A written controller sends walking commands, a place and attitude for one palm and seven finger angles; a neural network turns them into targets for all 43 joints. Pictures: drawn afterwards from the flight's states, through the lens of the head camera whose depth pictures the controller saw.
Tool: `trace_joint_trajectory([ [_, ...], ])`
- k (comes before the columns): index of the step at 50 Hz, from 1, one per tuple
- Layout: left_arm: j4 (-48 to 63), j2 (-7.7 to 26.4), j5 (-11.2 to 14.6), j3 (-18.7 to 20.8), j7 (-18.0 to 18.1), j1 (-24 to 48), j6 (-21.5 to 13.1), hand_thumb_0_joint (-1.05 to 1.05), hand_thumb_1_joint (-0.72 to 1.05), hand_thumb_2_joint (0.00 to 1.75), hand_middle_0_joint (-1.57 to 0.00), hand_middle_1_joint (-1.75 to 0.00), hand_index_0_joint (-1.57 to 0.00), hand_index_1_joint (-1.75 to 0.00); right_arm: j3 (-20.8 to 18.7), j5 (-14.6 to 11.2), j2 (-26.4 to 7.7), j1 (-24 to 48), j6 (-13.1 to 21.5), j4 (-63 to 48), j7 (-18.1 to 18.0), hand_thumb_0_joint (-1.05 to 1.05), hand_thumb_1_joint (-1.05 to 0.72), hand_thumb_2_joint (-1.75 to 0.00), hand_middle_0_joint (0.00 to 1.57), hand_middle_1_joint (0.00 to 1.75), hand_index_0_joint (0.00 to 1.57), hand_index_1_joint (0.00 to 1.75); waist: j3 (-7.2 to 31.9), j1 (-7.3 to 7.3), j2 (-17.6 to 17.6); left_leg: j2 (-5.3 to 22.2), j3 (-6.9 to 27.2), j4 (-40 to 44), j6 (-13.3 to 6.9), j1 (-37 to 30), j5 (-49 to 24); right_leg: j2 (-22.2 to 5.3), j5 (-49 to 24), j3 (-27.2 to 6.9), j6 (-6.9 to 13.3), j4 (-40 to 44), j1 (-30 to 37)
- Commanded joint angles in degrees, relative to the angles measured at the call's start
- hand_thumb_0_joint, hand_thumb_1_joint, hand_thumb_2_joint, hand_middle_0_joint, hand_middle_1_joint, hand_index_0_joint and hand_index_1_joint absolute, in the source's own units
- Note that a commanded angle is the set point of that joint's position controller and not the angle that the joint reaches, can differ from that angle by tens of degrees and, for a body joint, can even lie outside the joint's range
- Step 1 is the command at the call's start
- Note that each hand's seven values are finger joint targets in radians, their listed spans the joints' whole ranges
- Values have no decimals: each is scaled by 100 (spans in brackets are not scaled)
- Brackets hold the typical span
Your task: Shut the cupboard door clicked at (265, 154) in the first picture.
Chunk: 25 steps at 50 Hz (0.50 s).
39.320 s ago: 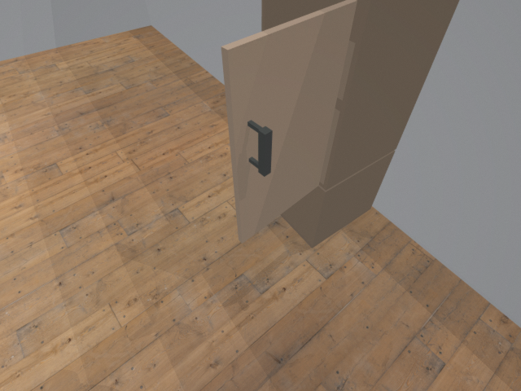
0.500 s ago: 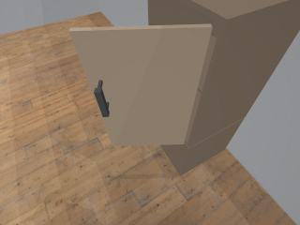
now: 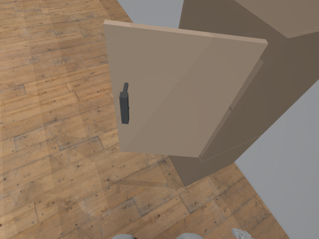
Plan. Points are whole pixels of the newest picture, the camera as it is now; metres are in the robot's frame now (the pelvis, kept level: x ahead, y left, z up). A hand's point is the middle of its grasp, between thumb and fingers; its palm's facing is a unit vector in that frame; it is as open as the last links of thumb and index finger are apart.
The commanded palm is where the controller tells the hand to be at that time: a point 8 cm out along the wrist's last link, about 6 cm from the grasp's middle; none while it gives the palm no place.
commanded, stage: come to a stop and stand still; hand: left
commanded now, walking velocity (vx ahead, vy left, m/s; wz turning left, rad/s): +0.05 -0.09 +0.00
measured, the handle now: (125, 103) +0.46 +0.15 +0.03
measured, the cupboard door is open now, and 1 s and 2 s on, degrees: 62 62 62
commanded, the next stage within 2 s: look again from close up in 0.48 s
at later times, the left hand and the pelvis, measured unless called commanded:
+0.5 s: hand out of the picture -0.04 +0.12 -0.18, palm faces +0.03 -0.99 -0.15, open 7.4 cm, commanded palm none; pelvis -0.03 -0.04 +0.00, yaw +0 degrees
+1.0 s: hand out of the picture +0.00 +0.19 -0.18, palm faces +0.02 -0.97 -0.25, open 7.4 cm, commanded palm none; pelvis -0.04 -0.01 -0.01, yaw -1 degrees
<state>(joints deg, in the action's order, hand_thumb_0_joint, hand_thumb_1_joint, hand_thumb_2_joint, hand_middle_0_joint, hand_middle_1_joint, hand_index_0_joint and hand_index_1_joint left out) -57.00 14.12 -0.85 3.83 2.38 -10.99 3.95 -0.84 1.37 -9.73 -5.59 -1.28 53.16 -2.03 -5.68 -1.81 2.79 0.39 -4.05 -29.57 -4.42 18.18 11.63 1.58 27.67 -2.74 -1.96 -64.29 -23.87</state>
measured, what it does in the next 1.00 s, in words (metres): steps on the spot: right foot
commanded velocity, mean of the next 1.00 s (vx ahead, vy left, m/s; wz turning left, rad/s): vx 0.04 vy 0.02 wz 0.00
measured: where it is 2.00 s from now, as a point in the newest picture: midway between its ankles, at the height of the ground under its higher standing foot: outside the picture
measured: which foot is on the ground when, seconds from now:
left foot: down 0.00-1.00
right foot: up 0.00-0.28, down 0.30-1.00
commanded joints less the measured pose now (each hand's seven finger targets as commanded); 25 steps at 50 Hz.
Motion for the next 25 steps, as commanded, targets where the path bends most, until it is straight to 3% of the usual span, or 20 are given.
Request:
trace_joint_trajectory([
  [1,246,329,-39,63,-73,-466,-19,0,90,90,-20,-30,-20,-30,-261,-21,-1049,-647,77,-77,-103,0,-90,-90,20,30,20,30,995,247,-1015,1710,1516,1240,-587,-1121,-1595,-204,-179,-155,-79,255,-184],
  [3,264,270,-60,43,-112,-408,-7,0,90,90,-20,-30,-20,-30,-292,-8,-1075,-745,55,4,-71,0,-90,-90,20,30,20,30,878,322,-1029,1655,1590,1535,-480,-1020,-275,-234,-174,-26,-43,729,-68],
  [4,266,236,-70,22,-133,-351,-29,0,90,90,-20,-30,-20,-30,-290,-2,-1051,-747,60,37,-63,0,-90,-90,20,30,20,30,675,330,-1140,1632,1635,1613,-462,-852,53,-271,-94,40,-9,1093,31],
  [7,199,93,-49,-62,-162,-367,-66,0,90,90,-20,-30,-20,-30,-349,22,-1131,-917,50,190,-2,0,-90,-90,20,30,20,30,867,415,-1294,1504,1671,1870,-327,-893,1005,-210,-56,286,91,2101,529],
  [9,107,37,-32,-95,-158,-485,-113,0,90,90,-20,-30,-20,-30,-360,29,-1064,-958,56,290,28,0,-90,-90,20,30,20,30,640,345,-1235,1411,1671,1930,-266,-532,1222,-153,-160,410,187,2898,982],
  [11,-171,-26,-16,-98,-148,-1044,-152,0,90,90,-20,-30,-20,-30,-375,4,-1036,-908,37,368,47,0,-90,-90,20,30,20,30,736,123,-1003,1090,1343,1975,40,-130,1629,-42,-881,649,259,3996,1891],
  [12,-276,34,-30,-96,-122,-1274,-182,0,90,90,-20,-30,-20,-30,-357,-23,-908,-890,30,413,67,0,-90,-90,20,30,20,30,607,57,-869,830,1105,1905,257,146,1818,-149,-941,523,327,4486,2200],
  [13,-324,155,-49,-90,-93,-1370,-236,0,90,90,-20,-30,-20,-30,-318,-49,-689,-928,23,439,88,0,-90,-90,20,30,20,30,537,67,-596,515,860,1559,475,314,1730,-584,-400,-28,516,4902,2191],
  [14,-314,374,-69,-77,-75,-1247,-280,0,90,90,-20,-30,-20,-30,-248,-78,-412,-947,-2,457,104,0,-90,-90,20,30,20,30,227,131,-127,152,518,955,605,179,1427,-1205,525,-759,751,5436,1420],
  [15,-216,651,-75,-58,-92,-977,-276,0,90,90,-20,-30,-20,-30,-198,-64,-306,-1061,-25,418,137,0,-90,-90,20,30,20,30,202,276,308,-91,272,424,651,-197,1028,-1684,1096,-1176,911,5833,701],
  [16,-158,599,-44,-83,-86,-520,-384,0,90,90,-20,-30,-20,-30,-188,2,-319,-1157,-8,507,161,0,-90,-90,20,30,20,30,63,347,809,-11,236,48,598,-348,506,-1736,1004,-1286,962,5925,263],
  [17,-162,448,-17,-130,-77,-375,-457,0,90,90,-20,-30,-20,-30,-169,16,-354,-1211,37,590,166,0,-90,-90,20,30,20,30,-190,349,964,64,321,-33,538,-411,133,-1565,378,-1117,911,5806,184],
  [19,-269,279,3,-177,-86,-411,-513,0,90,90,-20,-30,-20,-30,-128,-25,-346,-1542,124,785,162,0,-90,-90,20,30,20,30,-207,411,846,129,344,326,516,-587,-251,-1269,-462,-625,725,5391,444],
  [22,-420,78,27,-203,-61,-720,-523,0,90,90,-20,-30,-20,-30,-78,-34,-459,-1779,208,967,97,0,-90,-90,20,30,20,30,-149,330,435,269,492,536,488,-731,-649,-947,-1017,-364,540,4997,751],
  [25,-579,-16,49,-209,-37,-927,-447,0,90,90,-20,-30,-20,-30,-34,-60,-414,-1782,253,1094,29,0,-90,-90,20,30,20,30,111,223,-338,357,663,721,397,-765,-1040,-798,-1570,-147,446,4603,1175],
])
